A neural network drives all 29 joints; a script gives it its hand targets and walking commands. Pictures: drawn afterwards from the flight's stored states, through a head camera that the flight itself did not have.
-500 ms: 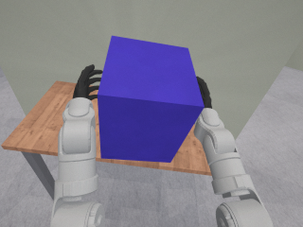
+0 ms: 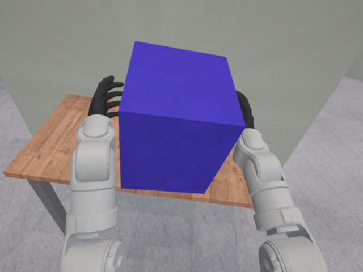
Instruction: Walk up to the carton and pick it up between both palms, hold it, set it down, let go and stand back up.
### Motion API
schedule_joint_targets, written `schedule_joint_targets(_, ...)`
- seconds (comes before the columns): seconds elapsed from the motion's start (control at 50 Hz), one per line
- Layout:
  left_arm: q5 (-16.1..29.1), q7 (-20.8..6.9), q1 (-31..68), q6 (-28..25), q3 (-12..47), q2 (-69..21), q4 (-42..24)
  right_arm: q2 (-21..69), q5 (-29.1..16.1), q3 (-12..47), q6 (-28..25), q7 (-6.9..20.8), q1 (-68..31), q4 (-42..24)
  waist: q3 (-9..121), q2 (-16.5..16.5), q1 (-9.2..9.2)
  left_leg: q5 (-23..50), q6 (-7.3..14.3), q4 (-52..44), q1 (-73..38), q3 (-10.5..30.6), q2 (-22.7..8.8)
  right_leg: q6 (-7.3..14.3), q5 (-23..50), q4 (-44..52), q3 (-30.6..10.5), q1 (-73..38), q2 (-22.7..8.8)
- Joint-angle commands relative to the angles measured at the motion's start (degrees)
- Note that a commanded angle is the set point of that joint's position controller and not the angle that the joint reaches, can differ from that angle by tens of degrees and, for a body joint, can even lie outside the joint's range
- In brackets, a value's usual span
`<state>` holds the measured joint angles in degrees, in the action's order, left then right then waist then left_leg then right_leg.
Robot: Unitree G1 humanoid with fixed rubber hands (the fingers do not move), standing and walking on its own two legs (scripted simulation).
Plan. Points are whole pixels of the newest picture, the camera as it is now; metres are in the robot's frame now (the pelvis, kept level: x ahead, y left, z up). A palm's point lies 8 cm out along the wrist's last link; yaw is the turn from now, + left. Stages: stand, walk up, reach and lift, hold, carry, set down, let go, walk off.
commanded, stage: hold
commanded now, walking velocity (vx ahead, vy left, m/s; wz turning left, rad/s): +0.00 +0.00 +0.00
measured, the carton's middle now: (172, 123) +0.39 +0.01 +0.15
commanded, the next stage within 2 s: set down in 0.26 s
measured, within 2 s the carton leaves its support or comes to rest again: neither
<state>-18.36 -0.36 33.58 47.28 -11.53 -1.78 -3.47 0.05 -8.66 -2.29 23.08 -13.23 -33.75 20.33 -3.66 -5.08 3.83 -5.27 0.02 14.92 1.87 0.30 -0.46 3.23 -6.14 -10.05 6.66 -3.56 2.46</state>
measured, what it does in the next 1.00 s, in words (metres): stands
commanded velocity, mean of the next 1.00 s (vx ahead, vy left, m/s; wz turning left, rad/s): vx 0.00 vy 0.00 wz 0.00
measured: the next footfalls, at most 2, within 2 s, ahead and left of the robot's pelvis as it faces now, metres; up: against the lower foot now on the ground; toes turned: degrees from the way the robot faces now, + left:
none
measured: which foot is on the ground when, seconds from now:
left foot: down 0.00-1.00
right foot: down 0.00-1.00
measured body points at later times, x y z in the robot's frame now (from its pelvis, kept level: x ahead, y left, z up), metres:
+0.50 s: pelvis +0.00 +0.00 +0.00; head -0.04 +0.03 +0.45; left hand +0.36 +0.16 +0.21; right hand +0.37 -0.14 +0.18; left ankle +0.04 +0.12 -0.75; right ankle +0.01 -0.08 -0.75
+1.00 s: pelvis +0.03 -0.01 +0.00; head +0.03 +0.02 +0.45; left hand +0.40 +0.14 +0.12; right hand +0.39 -0.16 +0.10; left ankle +0.04 +0.12 -0.75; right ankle +0.01 -0.08 -0.75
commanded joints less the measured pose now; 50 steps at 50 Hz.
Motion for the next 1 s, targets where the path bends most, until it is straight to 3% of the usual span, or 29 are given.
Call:
schedule_joint_targets(0.0, 8.33, -7.81, 28.42, -3.96, 23.42, -22.89, -10.47, 18.24, -3.83, 16.58, -4.17, 3.02, -37.97, -20.33, 25.82, 6.3, 1.37, 16.38, -1.47, 1.07, -11.9, -0.68, 1.28, -4.93, 14.34, 0.64, -1.06, -4.09, -0.94)
schedule_joint_targets(0.1, 8.61, -7.89, 28.49, -3.9, 24.35, -22.78, -12.31, 18.86, -4.42, 18.08, -3.94, 2.75, -36.59, -20.34, 23.94, 5.87, 1.23, 16.46, -1.09, 0.64, -11.08, -0.36, 1.28, -5.01, 15.31, 0.38, -1.18, -4.3, -1.33)
schedule_joint_targets(0.24, 8.47, -7.08, 30.73, -3.9, 22.85, -22.17, -10.14, 18.42, -4.2, 16.39, -4.33, 3.41, -39.33, -18.57, 20.26, 6.91, 0.12, 7.84, -0.96, -0.89, -8.75, -1.38, 0.78, -4.87, 6.74, 0.49, -0.72, -1.59, -0.99)
schedule_joint_targets(0.26, 8.92, -7.26, 30.01, -3.47, 24.53, -24.83, -12.46, 19.23, -6.14, 17.48, -4.54, 3.09, -39.05, -20.64, 23.88, 8.89, -0.64, 11.17, -1.62, 0.21, -9.83, -1.86, 1.31, -4.69, 10.68, -0.48, -1.12, -2.9, -0.66)
schedule_joint_targets(0.28, 8.92, -7.67, 30.23, -2.85, 24.76, -24.55, -11.57, 19.09, -6.25, 18.13, -4.02, 2.51, -40.23, -21.17, 25.11, 8.41, -0.39, 12.66, -1.55, 0.76, -10.73, -1.68, 1.48, -5.05, 13.19, -0.58, -1.04, -3.42, -0.56)
schedule_joint_targets(0.32, 8.87, -8.07, 31.81, -2.89, 23.22, -23.7, -10.67, 18.74, -6.27, 17.6, -3.39, 2.14, -41.57, -20.04, 24.35, 8.27, -0.63, 11.47, -1.73, 0.77, -9.79, -1.66, 1.4, -5.0, 11.65, -0.6, -0.99, -3.18, -0.75)
schedule_joint_targets(0.4, 7.7, -8.9, 30.99, -4.09, 20.93, -23.08, -7.84, 18.32, -4.56, 15.04, -3.83, 2.08, -39.54, -17.05, 22.04, 7.0, -0.09, 8.38, -1.76, 0.03, -8.78, -1.8, 1.6, -5.32, 9.44, 0.02, -0.79, -2.91, -0.71)
schedule_joint_targets(0.54, 3.88, -10.2, 30.83, -12.17, 13.83, -19.85, 0.53, 16.33, 3.37, 7.93, -11.59, 5.18, -38.09, -12.04, 15.56, 4.19, -0.55, -4.52, -0.28, -3.43, -6.03, -2.18, 1.02, -5.47, -0.87, 1.07, 0.55, -0.38, -1.69)
schedule_joint_targets(0.58, 2.06, -10.77, 28.45, -14.89, 11.99, -18.49, 4.44, 15.4, 6.01, 6.25, -14.37, 6.73, -34.59, -8.39, 12.9, 4.31, -1.08, -7.71, -0.34, -4.53, -6.11, -2.63, 0.67, -5.4, -4.27, 1.71, 0.96, -0.88, -1.8)
schedule_joint_targets(0.64, 1.18, -10.8, 25.26, -18.62, 12.65, -18.76, 5.72, 14.47, 8.27, 5.23, -18.8, 8.58, -31.39, -6.31, 12.99, 5.93, -0.93, -5.4, -1.22, -4.56, -6.99, -2.15, 0.36, -4.44, -2.95, 2.0, 1.26, -2.02, -1.55)
schedule_joint_targets(0.74, 2.51, -8.5, 24.42, -26.44, 16.72, -20.35, 3.38, 16.34, 10.17, 7.83, -26.97, 10.18, -30.45, -5.87, 20.76, 7.31, -1.11, 6.08, -2.2, -3.44, -10.52, -1.48, 0.76, -4.56, 9.8, 0.66, 0.6, -5.91, -0.71)
schedule_joint_targets(0.8, 4.37, -6.85, 25.4, -30.67, 19.31, -21.82, 3.31, 18.26, 11.13, 10.09, -30.07, 10.72, -30.62, -5.49, 24.84, 6.14, -1.62, 9.88, -2.19, -3.11, -10.85, -0.87, 0.83, -5.17, 14.92, 0.04, 0.4, -7.66, -0.5)
schedule_joint_targets(0.84, 5.17, -5.94, 26.4, -32.79, 20.86, -22.79, 3.67, 20.72, 10.65, 12.61, -31.5, 10.77, -31.92, -5.74, 26.33, 5.13, -2.48, 11.94, -1.93, -3.02, -9.19, -0.65, 0.8, -5.42, 18.94, -0.62, -0.55, -9.4, -0.74)
schedule_joint_targets(0.9, 6.98, -4.87, 27.92, -35.97, 24.04, -25.3, 1.63, 23.98, 9.69, 16.91, -33.81, 9.95, -32.16, -6.88, 33.5, 4.99, -2.85, 19.29, -1.23, -2.12, -8.0, -0.15, 1.3, -6.15, 30.6, -2.97, -2.02, -14.77, -0.93)
schedule_joint_targets(0.94, 6.18, -4.67, 26.42, -37.15, 23.55, -25.6, 2.04, 25.12, 9.1, 18.82, -34.06, 9.27, -30.39, -5.82, 35.72, 5.2, -3.8, 22.91, -0.34, -2.25, -5.93, -0.11, 1.48, -6.89, 38.79, -4.67, -3.07, -19.1, -1.23)
schedule_joint_targets(0.98, 6.12, -5.21, 23.88, -37.38, 22.83, -25.83, 3.56, 26.46, 8.3, 20.64, -33.81, 8.37, -28.34, -5.77, 34.66, 3.2, -4.15, 23.53, 0.83, -2.76, -2.67, 0.2, 1.9, -7.95, 45.29, -5.87, -4.19, -23.37, -1.9)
